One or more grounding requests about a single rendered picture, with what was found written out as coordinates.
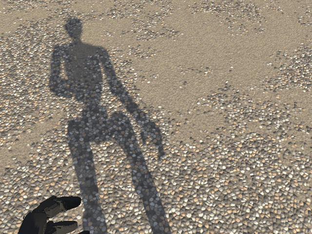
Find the left robot hand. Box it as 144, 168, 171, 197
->
18, 195, 90, 234

